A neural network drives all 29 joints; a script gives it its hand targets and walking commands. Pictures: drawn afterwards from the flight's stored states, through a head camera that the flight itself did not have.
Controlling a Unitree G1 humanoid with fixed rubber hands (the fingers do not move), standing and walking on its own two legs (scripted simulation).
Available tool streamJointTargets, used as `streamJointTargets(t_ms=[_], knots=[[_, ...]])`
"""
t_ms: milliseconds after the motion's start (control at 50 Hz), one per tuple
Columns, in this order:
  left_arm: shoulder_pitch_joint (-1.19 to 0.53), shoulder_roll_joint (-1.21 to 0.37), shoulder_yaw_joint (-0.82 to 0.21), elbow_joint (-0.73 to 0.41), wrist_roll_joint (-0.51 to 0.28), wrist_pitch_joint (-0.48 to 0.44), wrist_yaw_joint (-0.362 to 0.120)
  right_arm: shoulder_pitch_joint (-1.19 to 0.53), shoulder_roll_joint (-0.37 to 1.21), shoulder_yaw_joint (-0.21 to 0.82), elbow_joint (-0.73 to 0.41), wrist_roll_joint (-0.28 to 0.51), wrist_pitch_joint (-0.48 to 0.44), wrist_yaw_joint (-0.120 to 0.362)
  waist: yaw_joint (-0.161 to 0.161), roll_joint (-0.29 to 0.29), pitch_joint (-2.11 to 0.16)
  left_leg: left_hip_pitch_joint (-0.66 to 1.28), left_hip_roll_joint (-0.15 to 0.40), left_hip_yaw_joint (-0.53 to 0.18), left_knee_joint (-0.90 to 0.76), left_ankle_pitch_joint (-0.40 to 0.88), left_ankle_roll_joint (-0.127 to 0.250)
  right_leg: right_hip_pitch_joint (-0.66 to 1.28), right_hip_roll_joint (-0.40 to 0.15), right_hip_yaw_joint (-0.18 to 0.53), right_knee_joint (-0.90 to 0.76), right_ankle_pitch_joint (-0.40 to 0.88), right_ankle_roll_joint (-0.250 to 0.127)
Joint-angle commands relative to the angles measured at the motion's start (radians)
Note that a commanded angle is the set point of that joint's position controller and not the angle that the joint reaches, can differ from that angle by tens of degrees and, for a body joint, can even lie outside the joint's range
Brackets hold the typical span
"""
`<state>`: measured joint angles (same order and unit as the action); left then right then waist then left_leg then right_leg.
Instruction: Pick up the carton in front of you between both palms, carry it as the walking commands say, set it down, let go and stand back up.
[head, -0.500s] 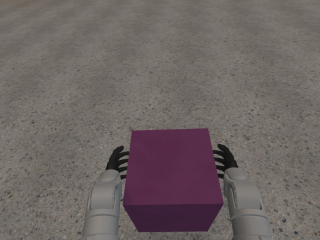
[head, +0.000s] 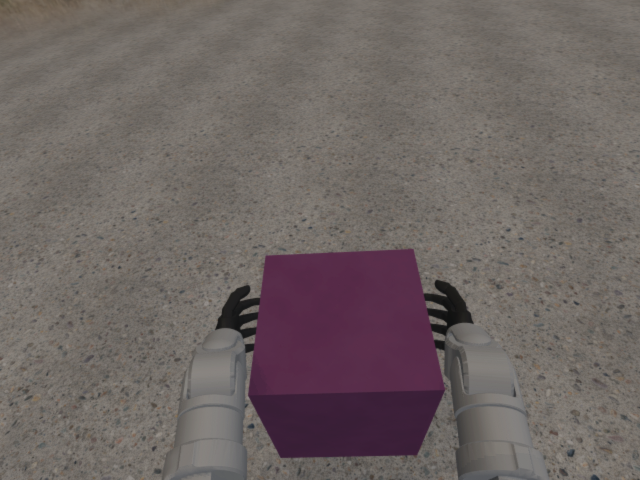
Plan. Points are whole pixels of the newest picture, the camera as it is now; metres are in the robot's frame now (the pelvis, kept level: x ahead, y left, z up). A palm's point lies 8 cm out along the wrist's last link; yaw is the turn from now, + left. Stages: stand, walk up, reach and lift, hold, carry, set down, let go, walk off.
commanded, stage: set down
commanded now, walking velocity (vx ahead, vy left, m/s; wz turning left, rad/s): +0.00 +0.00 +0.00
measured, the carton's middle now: (343, 358) +0.32 +0.00 -0.04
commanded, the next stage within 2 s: none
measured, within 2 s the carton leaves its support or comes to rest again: neither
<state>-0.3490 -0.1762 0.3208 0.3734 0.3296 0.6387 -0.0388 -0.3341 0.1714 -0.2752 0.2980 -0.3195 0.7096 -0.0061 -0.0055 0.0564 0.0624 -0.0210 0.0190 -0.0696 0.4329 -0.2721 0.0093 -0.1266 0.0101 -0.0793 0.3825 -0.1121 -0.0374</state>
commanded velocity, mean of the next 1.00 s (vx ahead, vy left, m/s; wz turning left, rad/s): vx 0.00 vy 0.00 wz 0.00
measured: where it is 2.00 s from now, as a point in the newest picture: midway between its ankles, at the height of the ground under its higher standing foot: outside the picture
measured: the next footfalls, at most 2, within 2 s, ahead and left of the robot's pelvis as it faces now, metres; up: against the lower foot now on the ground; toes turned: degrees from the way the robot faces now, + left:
none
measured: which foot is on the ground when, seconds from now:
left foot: down 0.00-1.00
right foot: down 0.00-1.00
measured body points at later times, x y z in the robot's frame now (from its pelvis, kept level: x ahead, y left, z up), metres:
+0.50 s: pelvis -0.02 +0.02 -0.07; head +0.19 -0.02 +0.33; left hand +0.38 +0.14 -0.15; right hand +0.37 -0.16 -0.16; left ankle +0.00 +0.15 -0.74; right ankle +0.08 -0.09 -0.74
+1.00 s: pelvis -0.04 +0.03 -0.20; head +0.23 -0.03 +0.16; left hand +0.43 +0.13 -0.28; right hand +0.43 -0.17 -0.30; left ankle +0.00 +0.15 -0.74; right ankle +0.08 -0.09 -0.74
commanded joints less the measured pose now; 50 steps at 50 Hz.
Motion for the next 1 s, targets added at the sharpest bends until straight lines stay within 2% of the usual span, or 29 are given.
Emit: streamJointTargets(t_ms=[0,60,120,180,240,320,400,440,480,520,580,640,700,820,980], knots=[[-0.581,-0.853,-0.413,0.069,-0.183,-0.063,-0.249,-0.550,0.925,0.439,0.081,0.219,-0.060,0.248,0.002,-0.065,-0.179,-0.385,-0.087,-0.030,-0.102,-0.104,0.059,0.348,0.019,0.203,-0.040,-0.203,0.044],[-0.656,-0.815,-0.299,0.162,-0.111,-0.103,-0.234,-0.629,0.864,0.317,0.177,0.149,-0.101,0.237,-0.007,-0.055,-0.145,-0.453,-0.086,-0.032,-0.055,-0.138,0.057,0.302,0.025,0.204,-0.002,-0.239,0.039],[-0.685,-0.752,-0.172,0.230,-0.027,-0.144,-0.197,-0.678,0.761,0.193,0.240,0.072,-0.151,0.215,-0.010,-0.046,-0.121,-0.526,-0.091,-0.030,0.001,-0.152,0.052,0.232,0.036,0.199,0.054,-0.244,0.030],[-0.665,-0.674,-0.076,0.262,0.038,-0.200,-0.155,-0.661,0.643,0.100,0.274,0.008,-0.215,0.194,-0.009,-0.048,-0.140,-0.603,-0.107,-0.017,0.059,-0.118,0.041,0.138,0.053,0.182,0.128,-0.164,0.024],[-0.650,-0.626,-0.050,0.270,0.046,-0.282,-0.127,-0.642,0.571,0.082,0.302,-0.016,-0.306,0.186,-0.006,-0.046,-0.217,-0.696,-0.126,0.002,0.135,-0.065,0.023,0.040,0.071,0.169,0.220,-0.030,0.019],[-0.653,-0.686,-0.142,0.254,-0.014,-0.410,-0.120,-0.665,0.617,0.177,0.323,0.022,-0.444,0.194,0.008,-0.049,-0.398,-0.820,-0.150,0.021,0.243,0.019,0.001,-0.037,0.083,0.168,0.359,0.169,0.016],[-0.720,-0.777,-0.322,0.207,-0.105,-0.513,-0.117,-0.742,0.703,0.334,0.299,0.086,-0.551,0.206,0.010,-0.058,-0.706,-0.959,-0.171,0.038,0.357,0.124,-0.031,-0.029,0.083,0.164,0.512,0.367,0.013],[-0.768,-0.808,-0.423,0.160,-0.160,-0.543,-0.105,-0.794,0.720,0.409,0.247,0.118,-0.582,0.207,-0.003,-0.070,-0.902,-1.013,-0.178,0.042,0.419,0.190,-0.047,-0.018,0.083,0.153,0.588,0.459,0.013],[-0.800,-0.820,-0.509,0.112,-0.211,-0.555,-0.084,-0.824,0.713,0.463,0.192,0.144,-0.590,0.202,-0.029,-0.089,-1.068,-1.058,-0.184,0.042,0.475,0.239,-0.060,-0.030,0.085,0.142,0.652,0.524,0.014],[-0.815,-0.817,-0.555,0.088,-0.243,-0.551,-0.065,-0.829,0.689,0.481,0.169,0.157,-0.581,0.202,-0.051,-0.095,-1.150,-1.088,-0.188,0.039,0.519,0.242,-0.064,-0.101,0.091,0.130,0.700,0.505,0.019],[-0.834,-0.827,-0.550,0.101,-0.248,-0.517,-0.053,-0.826,0.662,0.455,0.204,0.153,-0.548,0.222,-0.068,-0.062,-1.117,-1.095,-0.193,0.033,0.570,0.179,-0.067,-0.336,0.107,0.104,0.736,0.320,0.023],[-0.878,-0.851,-0.496,0.143,-0.226,-0.467,-0.062,-0.860,0.658,0.402,0.270,0.140,-0.504,0.257,-0.059,-0.027,-1.008,-1.159,-0.194,0.038,0.600,0.053,-0.074,-0.542,0.117,0.089,0.760,0.137,0.016],[-0.935,-0.858,-0.428,0.183,-0.198,-0.425,-0.076,-0.913,0.667,0.353,0.332,0.123,-0.465,0.285,-0.050,-0.024,-0.948,-1.253,-0.196,0.049,0.635,-0.034,-0.069,-0.659,0.118,0.083,0.796,0.045,0.015],[-1.041,-0.843,-0.348,0.230,-0.182,-0.399,-0.097,-1.015,0.687,0.309,0.391,0.112,-0.434,0.299,-0.038,-0.064,-0.990,-1.413,-0.213,0.072,0.747,-0.050,-0.062,-0.759,0.116,0.082,0.890,0.038,0.027],[-1.193,-0.803,-0.369,0.218,-0.236,-0.402,-0.101,-1.136,0.682,0.344,0.376,0.142,-0.422,0.266,-0.050,-0.112,-1.155,-1.609,-0.235,0.107,0.915,-0.065,-0.065,-0.781,0.112,0.087,1.036,0.092,0.046]])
